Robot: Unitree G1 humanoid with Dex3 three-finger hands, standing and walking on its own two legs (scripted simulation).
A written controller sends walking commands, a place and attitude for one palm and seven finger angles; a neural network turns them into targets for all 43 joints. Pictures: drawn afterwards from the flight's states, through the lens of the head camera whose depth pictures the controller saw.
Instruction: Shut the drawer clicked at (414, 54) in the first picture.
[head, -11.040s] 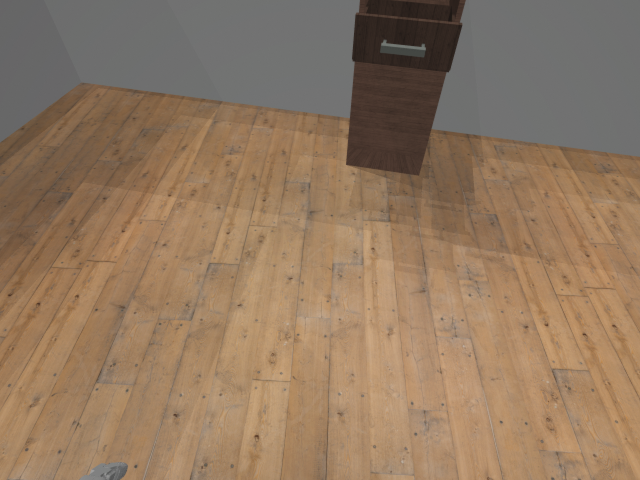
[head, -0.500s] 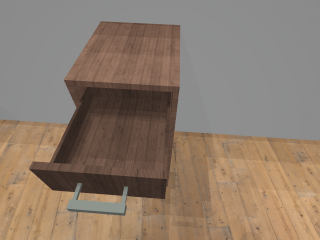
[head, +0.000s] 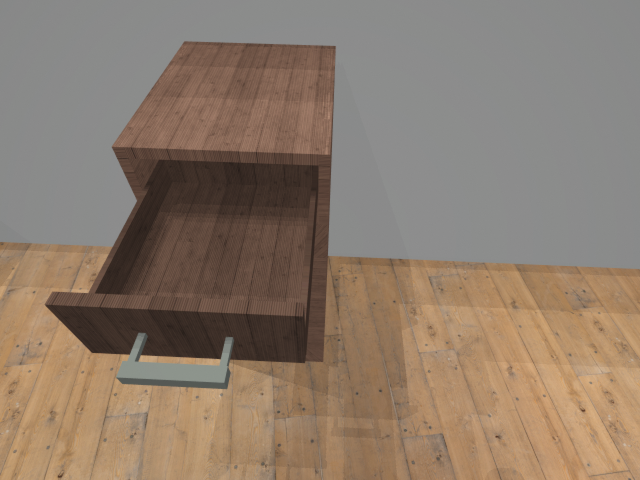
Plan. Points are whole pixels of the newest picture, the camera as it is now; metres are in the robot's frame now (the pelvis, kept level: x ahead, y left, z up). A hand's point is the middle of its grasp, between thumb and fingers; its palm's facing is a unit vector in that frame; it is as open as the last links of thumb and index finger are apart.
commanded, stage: come to a stop and stand still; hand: left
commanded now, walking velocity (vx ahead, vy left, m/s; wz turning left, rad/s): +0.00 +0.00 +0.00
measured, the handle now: (179, 359) +0.27 +0.21 -0.02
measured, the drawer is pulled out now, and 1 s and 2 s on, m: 0.30 0.30 0.29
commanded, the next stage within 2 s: look again from close up in 0.68 s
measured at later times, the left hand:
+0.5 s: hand out of the picture +0.04 +0.21 -0.17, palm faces +0.03 -0.98 -0.22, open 7.4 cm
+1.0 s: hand out of the picture +0.04 +0.20 -0.17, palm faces +0.02 -0.98 -0.20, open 7.4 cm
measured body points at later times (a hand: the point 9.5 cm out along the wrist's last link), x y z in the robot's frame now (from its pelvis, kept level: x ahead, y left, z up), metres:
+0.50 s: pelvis +0.03 +0.03 +0.00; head +0.03 +0.03 +0.45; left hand +0.04 +0.26 -0.15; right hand +0.02 -0.18 -0.16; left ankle +0.00 +0.13 -0.73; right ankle +0.00 -0.10 -0.73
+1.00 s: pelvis +0.03 +0.03 +0.01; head +0.04 +0.03 +0.46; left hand +0.04 +0.25 -0.15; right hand +0.05 -0.20 -0.15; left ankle +0.00 +0.13 -0.73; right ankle +0.00 -0.10 -0.73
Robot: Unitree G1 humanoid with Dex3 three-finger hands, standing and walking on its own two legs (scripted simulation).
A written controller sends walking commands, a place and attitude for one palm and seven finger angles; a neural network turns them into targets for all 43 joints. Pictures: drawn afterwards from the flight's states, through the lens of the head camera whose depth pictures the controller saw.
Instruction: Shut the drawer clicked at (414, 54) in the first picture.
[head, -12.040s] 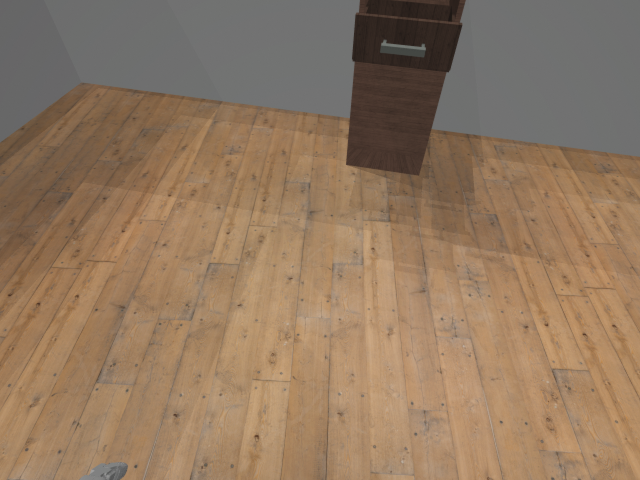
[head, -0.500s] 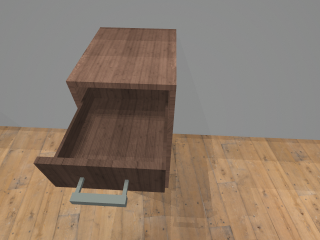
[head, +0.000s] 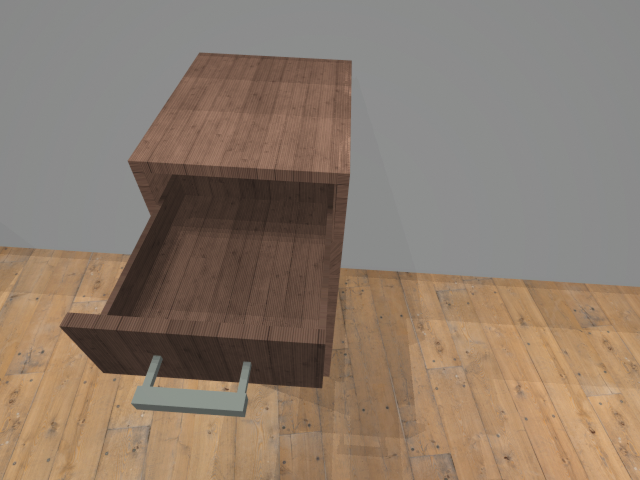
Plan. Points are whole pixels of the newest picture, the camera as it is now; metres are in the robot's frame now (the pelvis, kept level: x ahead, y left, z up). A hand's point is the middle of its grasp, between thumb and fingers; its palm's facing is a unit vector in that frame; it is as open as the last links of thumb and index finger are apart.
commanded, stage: look again from close up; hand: left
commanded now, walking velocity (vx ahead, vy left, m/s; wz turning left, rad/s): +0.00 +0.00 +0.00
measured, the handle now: (196, 384) +0.24 +0.18 -0.03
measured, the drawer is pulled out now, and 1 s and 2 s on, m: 0.30 0.29 0.29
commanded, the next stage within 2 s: raise the hand and make a fist in 0.30 s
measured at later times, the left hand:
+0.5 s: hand out of the picture +0.04 +0.18 -0.13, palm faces +0.20 -0.95 -0.24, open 7.2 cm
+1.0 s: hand out of the picture +0.09 +0.15 -0.02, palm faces +0.03 -1.00 -0.04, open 5.1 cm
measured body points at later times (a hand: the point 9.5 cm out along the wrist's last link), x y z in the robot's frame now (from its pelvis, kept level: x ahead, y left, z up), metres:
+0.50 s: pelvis -0.02 -0.01 +0.00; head -0.02 -0.01 +0.45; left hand +0.03 +0.23 -0.11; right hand +0.00 -0.24 -0.15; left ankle -0.03 +0.10 -0.74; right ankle -0.03 -0.12 -0.74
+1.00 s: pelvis -0.07 -0.03 -0.08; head -0.04 -0.03 +0.37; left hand +0.09 +0.20 -0.02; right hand +0.17 -0.22 -0.12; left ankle -0.03 +0.10 -0.74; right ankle -0.03 -0.12 -0.74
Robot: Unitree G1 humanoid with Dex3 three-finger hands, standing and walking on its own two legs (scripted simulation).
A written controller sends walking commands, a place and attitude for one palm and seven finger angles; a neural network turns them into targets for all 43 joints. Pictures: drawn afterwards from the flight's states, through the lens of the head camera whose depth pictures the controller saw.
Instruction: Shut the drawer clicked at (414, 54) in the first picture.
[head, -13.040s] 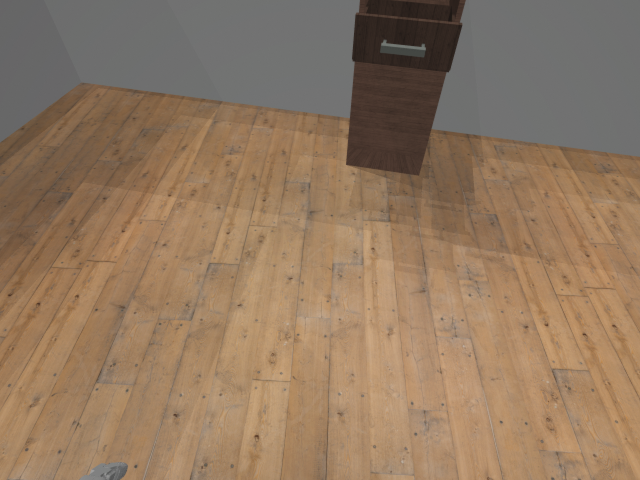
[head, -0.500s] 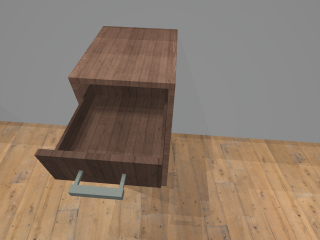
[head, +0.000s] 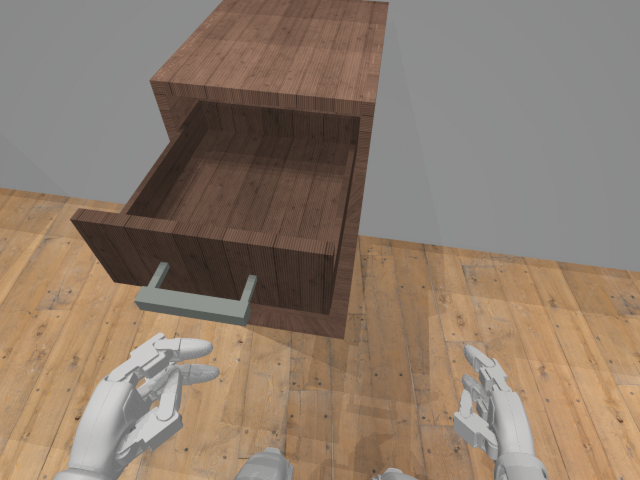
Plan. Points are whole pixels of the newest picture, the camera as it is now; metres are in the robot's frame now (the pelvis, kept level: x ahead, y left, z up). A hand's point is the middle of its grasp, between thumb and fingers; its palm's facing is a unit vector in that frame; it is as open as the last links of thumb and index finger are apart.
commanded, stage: raise the hand and make a fist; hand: left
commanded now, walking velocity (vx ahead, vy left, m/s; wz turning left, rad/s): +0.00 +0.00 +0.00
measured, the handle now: (199, 291) +0.33 +0.20 +0.05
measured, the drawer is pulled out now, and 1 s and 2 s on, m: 0.29 0.29 0.29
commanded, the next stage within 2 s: bring the fist close to the handle in 1.30 s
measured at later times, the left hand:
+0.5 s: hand (162, 403) +0.17 +0.17 +0.10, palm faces -0.04 -1.00 -0.05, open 3.1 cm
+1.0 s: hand (142, 396) +0.17 +0.17 +0.14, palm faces -0.03 -1.00 -0.09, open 3.3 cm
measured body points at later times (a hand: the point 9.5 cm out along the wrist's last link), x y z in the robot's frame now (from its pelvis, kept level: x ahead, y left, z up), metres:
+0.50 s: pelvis +0.03 +0.02 +0.02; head +0.05 +0.02 +0.47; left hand +0.17 +0.22 +0.11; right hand +0.22 -0.22 -0.03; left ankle +0.04 +0.13 -0.66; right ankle +0.03 -0.09 -0.66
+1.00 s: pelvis +0.04 +0.02 +0.03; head +0.03 +0.01 +0.48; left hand +0.16 +0.23 +0.15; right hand +0.24 -0.19 -0.01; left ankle +0.04 +0.13 -0.66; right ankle +0.03 -0.09 -0.66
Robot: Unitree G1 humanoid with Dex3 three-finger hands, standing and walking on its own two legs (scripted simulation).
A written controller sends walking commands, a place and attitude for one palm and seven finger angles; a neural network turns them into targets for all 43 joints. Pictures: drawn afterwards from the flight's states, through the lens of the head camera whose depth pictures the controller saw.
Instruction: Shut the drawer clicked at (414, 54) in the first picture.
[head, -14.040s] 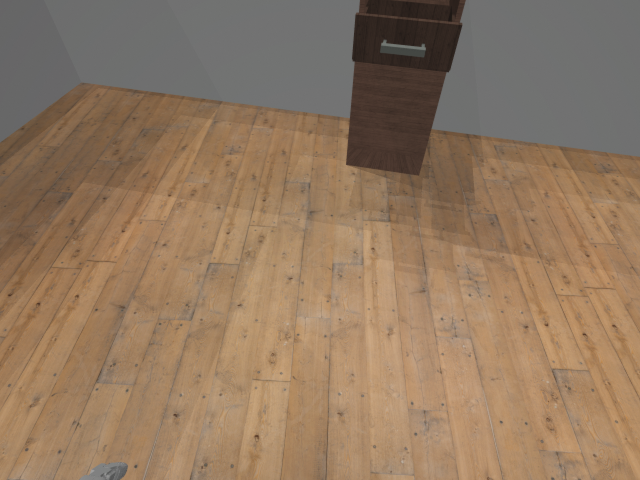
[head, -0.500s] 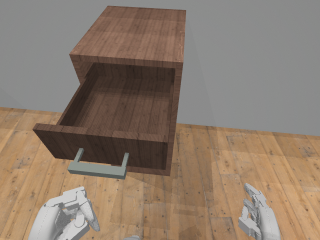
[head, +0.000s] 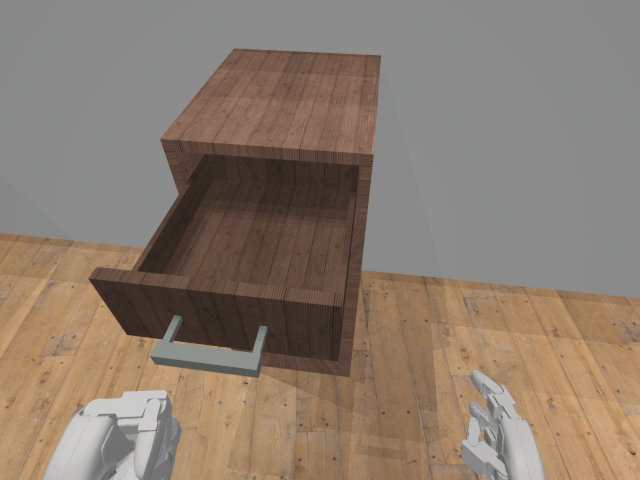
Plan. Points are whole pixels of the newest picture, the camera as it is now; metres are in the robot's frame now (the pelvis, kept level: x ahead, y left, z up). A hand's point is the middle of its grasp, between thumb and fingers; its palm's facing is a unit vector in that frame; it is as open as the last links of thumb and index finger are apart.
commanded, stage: raise the hand and make a fist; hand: left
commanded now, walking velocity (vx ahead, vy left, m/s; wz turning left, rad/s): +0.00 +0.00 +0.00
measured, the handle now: (212, 343) +0.29 +0.18 +0.02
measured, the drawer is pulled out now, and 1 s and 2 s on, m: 0.29 0.29 0.29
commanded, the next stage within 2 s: bring the fist close to the handle in 0.30 s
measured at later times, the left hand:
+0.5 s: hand (167, 463) +0.12 +0.15 +0.10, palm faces -0.01 -1.00 -0.09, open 3.3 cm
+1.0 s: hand (190, 444) +0.15 +0.15 +0.06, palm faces -0.04 -1.00 -0.05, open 3.3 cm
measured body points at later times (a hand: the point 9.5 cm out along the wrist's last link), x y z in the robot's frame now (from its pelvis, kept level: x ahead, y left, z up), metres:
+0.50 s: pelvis +0.00 -0.01 +0.00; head -0.01 -0.02 +0.45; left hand +0.12 +0.20 +0.11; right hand +0.20 -0.22 -0.04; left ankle +0.00 +0.11 -0.69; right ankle -0.01 -0.11 -0.69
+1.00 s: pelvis -0.02 +0.00 -0.02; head +0.02 +0.00 +0.43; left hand +0.15 +0.21 +0.06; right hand +0.17 -0.23 -0.08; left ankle +0.00 +0.11 -0.69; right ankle -0.01 -0.11 -0.69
